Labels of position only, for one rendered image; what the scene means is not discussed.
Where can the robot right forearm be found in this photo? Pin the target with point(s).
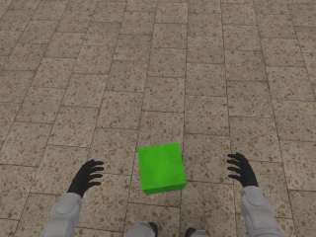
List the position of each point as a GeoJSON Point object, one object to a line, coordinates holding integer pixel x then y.
{"type": "Point", "coordinates": [256, 210]}

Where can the carton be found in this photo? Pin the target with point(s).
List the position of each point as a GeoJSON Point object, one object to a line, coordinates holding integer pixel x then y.
{"type": "Point", "coordinates": [161, 168]}

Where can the robot left thigh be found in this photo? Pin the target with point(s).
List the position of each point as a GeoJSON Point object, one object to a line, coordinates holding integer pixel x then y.
{"type": "Point", "coordinates": [140, 231]}

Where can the robot left forearm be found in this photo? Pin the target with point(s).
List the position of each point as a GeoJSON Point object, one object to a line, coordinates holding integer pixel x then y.
{"type": "Point", "coordinates": [64, 216]}

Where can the left robot hand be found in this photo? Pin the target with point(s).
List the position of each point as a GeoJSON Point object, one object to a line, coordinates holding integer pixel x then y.
{"type": "Point", "coordinates": [80, 183]}

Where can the right robot hand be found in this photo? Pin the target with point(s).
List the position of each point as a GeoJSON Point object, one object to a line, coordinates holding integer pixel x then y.
{"type": "Point", "coordinates": [247, 176]}

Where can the robot left shin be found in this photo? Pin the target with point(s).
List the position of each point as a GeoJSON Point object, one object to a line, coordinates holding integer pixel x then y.
{"type": "Point", "coordinates": [145, 224]}

